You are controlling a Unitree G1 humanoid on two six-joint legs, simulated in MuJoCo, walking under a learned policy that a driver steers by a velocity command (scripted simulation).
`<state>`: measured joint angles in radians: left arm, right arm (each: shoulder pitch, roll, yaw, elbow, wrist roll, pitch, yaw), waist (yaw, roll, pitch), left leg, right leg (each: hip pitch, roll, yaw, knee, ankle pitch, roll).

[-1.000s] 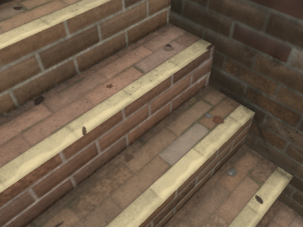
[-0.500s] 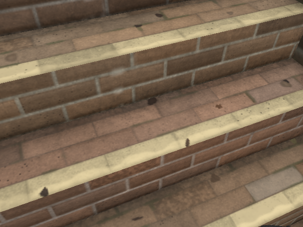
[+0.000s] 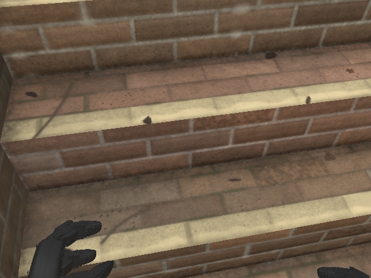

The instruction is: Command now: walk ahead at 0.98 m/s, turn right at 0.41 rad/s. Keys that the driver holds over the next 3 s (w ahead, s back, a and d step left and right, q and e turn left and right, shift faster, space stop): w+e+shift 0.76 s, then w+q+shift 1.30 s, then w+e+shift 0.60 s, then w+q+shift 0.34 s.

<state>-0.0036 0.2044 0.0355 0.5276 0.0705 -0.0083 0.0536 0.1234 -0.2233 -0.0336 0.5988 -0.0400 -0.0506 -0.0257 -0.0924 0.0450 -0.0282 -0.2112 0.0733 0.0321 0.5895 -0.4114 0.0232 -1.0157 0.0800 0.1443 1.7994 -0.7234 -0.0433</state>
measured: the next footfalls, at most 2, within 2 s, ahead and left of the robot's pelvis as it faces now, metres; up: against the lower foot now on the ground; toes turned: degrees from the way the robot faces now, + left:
right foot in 0.26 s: -0.11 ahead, -0.07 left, -0.03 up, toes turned -25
right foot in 0.60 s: -0.22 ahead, -0.16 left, -0.22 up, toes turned -10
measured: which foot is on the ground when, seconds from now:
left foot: down 0.00-0.34, up 0.36-0.66, down 0.68-1.00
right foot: up 0.00-0.24, down 0.26-0.50, up 0.52-0.58, down 0.60-0.68, up 0.70-1.00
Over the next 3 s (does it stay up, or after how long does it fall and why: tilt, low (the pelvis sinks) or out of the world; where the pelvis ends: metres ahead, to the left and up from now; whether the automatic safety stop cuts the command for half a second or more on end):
stays up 0.06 -0.78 -0.01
